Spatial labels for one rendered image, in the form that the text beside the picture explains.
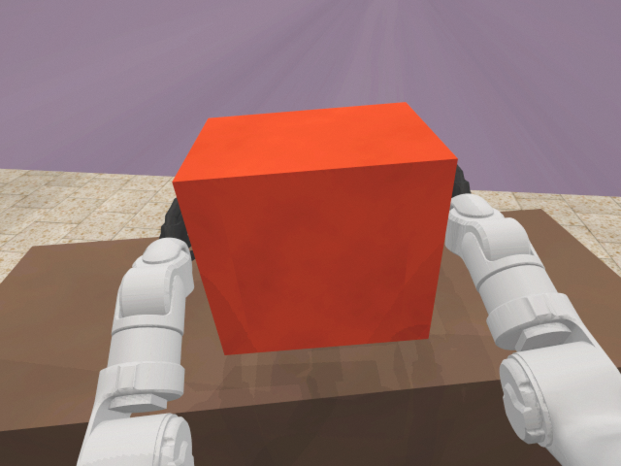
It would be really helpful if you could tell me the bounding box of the pedestal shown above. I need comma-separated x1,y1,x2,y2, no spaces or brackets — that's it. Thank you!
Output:
0,209,621,466

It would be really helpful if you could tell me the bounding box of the right robot hand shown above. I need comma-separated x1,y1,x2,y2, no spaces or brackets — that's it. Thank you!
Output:
451,165,471,198

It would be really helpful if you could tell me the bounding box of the right robot upper arm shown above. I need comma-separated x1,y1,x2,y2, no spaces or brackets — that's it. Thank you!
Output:
500,341,621,466

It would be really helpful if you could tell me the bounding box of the left robot upper arm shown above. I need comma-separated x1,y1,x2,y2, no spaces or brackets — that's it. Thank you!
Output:
80,413,194,466

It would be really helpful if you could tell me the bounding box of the robot left forearm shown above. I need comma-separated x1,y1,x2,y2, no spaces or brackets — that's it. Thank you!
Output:
77,238,194,466

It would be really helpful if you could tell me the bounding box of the carton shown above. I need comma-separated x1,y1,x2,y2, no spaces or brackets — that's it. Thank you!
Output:
172,102,458,355

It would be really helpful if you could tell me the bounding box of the left robot hand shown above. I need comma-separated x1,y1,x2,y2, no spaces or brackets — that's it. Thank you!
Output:
159,198,195,261

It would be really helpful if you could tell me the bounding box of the robot right forearm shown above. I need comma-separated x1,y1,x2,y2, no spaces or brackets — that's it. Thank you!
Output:
445,193,621,382

